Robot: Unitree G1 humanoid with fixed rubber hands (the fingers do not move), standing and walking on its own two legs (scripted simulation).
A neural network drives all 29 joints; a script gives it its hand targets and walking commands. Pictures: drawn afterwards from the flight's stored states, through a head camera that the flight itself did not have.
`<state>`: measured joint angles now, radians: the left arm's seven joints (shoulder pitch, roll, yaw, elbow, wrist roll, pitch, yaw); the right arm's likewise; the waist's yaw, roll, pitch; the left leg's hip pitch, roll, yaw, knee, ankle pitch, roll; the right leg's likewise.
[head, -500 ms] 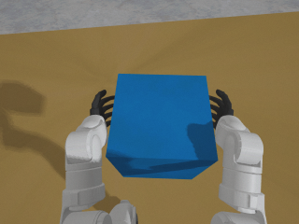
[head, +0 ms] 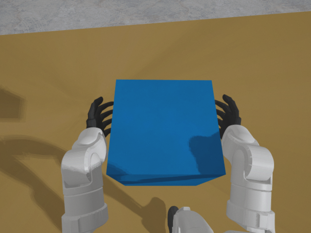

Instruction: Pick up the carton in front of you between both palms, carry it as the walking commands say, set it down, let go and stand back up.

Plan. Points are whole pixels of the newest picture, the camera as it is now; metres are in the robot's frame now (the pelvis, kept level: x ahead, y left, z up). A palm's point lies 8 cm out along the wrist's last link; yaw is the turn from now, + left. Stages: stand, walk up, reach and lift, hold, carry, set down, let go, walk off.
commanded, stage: carry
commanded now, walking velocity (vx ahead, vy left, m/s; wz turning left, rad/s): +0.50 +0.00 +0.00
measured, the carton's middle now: (162, 140) +0.33 -0.02 +0.02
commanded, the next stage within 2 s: none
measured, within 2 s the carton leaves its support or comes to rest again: neither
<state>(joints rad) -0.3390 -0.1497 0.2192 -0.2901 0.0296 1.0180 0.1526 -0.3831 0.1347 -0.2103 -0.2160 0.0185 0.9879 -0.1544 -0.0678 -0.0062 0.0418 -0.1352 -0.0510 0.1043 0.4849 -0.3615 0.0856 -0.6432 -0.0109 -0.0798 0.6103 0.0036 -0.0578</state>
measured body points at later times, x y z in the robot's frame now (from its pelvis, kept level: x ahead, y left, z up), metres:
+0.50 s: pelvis +0.35 +0.00 -0.04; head +0.38 +0.00 +0.41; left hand +0.68 +0.17 +0.06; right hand +0.69 -0.14 +0.06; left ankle +0.49 +0.11 -0.75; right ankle +0.20 -0.06 -0.75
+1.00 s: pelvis +0.67 +0.02 -0.07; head +0.70 +0.02 +0.38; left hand +1.01 +0.16 +0.02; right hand +1.00 -0.14 +0.03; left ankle +0.52 +0.08 -0.79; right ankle +0.82 -0.08 -0.78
